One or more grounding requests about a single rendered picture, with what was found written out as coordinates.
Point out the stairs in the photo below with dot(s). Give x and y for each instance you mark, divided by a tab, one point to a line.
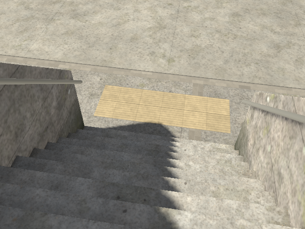
99	178

